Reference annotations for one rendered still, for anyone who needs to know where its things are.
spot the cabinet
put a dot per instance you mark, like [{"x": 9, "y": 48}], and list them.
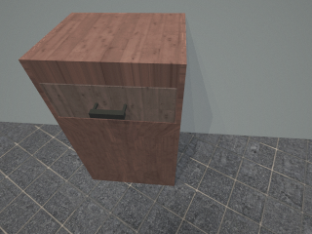
[{"x": 117, "y": 49}]

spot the drawer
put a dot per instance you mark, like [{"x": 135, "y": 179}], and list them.
[{"x": 151, "y": 104}]

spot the handle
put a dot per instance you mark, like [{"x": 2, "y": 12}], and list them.
[{"x": 107, "y": 113}]

